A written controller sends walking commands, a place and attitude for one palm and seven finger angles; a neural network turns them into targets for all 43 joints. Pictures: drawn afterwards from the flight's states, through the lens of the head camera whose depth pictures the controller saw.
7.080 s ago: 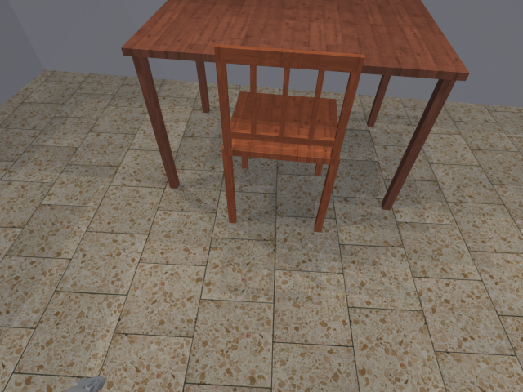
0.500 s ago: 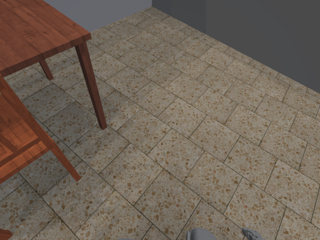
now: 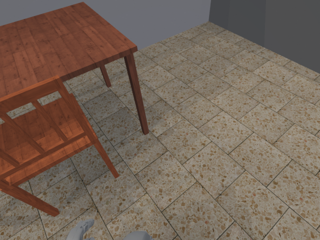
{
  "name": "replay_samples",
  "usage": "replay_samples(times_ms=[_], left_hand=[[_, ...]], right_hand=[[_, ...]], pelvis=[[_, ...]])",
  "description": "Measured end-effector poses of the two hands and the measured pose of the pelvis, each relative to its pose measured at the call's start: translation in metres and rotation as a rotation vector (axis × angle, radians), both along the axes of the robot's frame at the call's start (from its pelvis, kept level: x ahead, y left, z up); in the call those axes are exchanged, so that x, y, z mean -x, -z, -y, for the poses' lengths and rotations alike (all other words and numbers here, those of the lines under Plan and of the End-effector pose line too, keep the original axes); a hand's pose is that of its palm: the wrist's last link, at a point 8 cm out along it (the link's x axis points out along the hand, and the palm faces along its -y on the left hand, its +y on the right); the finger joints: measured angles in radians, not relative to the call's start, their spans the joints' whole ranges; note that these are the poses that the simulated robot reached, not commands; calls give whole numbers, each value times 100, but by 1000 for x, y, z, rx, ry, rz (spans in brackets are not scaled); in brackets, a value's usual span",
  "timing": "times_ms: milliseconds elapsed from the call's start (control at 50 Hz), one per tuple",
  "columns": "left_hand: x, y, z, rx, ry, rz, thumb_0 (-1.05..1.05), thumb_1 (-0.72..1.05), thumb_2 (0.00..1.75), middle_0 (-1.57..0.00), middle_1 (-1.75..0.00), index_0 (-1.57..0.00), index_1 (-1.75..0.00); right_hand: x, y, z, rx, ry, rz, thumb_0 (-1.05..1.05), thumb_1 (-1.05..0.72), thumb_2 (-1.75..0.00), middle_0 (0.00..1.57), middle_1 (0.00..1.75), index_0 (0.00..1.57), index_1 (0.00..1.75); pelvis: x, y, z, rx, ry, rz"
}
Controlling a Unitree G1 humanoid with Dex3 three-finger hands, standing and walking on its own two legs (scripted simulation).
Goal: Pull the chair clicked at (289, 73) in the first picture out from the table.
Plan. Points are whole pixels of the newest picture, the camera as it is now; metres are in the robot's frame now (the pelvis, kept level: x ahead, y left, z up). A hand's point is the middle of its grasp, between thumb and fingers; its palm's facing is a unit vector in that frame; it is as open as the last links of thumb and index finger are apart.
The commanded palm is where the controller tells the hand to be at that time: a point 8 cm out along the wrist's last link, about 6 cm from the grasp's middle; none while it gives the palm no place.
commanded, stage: turn to face it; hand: left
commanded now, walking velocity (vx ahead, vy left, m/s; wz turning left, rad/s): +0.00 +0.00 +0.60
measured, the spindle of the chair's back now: (24, 135) +0.50 +0.53 -0.10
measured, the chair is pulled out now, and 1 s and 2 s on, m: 0.00 0.00 0.00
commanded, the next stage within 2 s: take the last steps up to it in 1.00 s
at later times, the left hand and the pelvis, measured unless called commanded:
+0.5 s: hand out of the picture -0.05 +0.29 -0.18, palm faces +0.36 -0.90 -0.25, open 7.4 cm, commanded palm none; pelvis -0.01 +0.07 +0.00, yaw +18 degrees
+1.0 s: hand out of the picture +0.01 +0.26 -0.14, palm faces +0.48 -0.83 -0.29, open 7.4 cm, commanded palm none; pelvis +0.00 +0.03 -0.01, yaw +30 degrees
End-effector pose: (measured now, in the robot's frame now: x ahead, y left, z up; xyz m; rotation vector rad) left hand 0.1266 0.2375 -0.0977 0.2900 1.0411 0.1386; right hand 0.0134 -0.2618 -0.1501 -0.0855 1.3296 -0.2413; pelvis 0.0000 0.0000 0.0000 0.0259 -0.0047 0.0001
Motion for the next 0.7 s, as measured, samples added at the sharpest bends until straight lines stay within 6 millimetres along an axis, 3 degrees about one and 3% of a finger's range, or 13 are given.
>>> replay_samples(times_ms=[100,200,340,400,460,540,700], left_hand=[[45,2,-7,1,-99,-53,0,90,90,-20,-30,-20,-30],[95,13,-22,20,-205,-125,0,90,90,-20,-30,-20,-30],[172,48,-61,70,-368,-242,0,90,90,-20,-30,-20,-30],[196,61,-79,83,-431,-288,0,90,90,-20,-30,-20,-30],[202,57,-91,89,-465,-290,1,90,90,-20,-30,-20,-30],[193,46,-103,100,-489,-215,1,90,90,-20,-30,-20,-30],[171,30,-112,84,-525,-93,0,90,90,-20,-30,-20,-30]], right_hand=[[-26,-5,7,4,-88,9,0,-91,-89,20,30,20,30],[-66,-10,-4,26,-197,25,0,-91,-89,19,29,20,30],[-143,-21,-61,79,-394,143,0,-91,-89,19,29,20,30],[-164,-29,-90,93,-462,209,0,-91,-89,19,29,20,30],[-169,-42,-111,99,-496,237,0,-91,-89,20,29,20,30],[-165,-50,-130,91,-530,227,0,-91,-89,20,30,20,30],[-142,-40,-142,45,-559,153,0,-91,-89,20,30,21,30]], pelvis=[[1,-4,2,-15,-75,13],[4,-2,-7,-15,-144,10],[8,13,-41,24,-239,-5],[11,18,-53,28,-270,-2],[13,9,-62,51,-296,7],[14,-1,-70,67,-344,16],[14,-5,-74,55,-430,14]])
